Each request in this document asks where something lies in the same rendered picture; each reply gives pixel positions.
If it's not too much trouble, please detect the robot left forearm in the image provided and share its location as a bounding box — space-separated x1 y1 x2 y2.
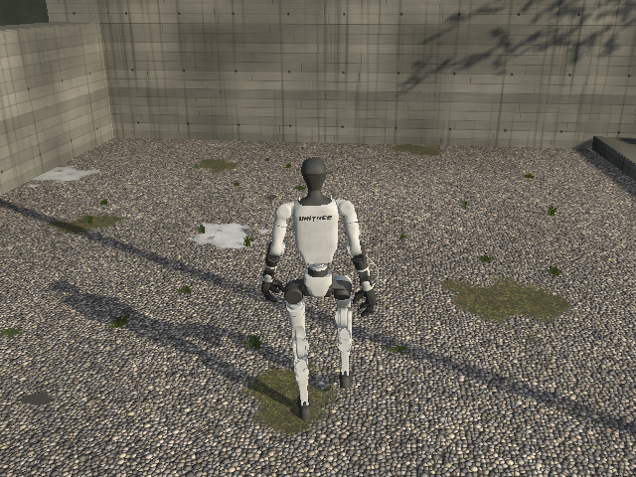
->
262 241 280 282

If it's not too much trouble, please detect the left robot foot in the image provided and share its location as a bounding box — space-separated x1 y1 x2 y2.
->
297 395 312 420

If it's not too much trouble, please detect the robot left hand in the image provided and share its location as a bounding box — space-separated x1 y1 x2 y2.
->
261 279 284 302

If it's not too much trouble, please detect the robot right hand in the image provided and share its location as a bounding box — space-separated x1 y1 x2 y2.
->
353 288 376 317

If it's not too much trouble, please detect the robot left upper arm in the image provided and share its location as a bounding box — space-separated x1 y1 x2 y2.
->
269 201 295 256

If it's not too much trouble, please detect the robot left thigh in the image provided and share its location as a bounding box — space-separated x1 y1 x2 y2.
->
284 278 309 358

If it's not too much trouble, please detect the robot right forearm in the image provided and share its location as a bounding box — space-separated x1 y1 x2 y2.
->
352 241 374 291

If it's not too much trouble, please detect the robot right upper arm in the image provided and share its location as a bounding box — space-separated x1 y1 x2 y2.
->
336 200 362 256

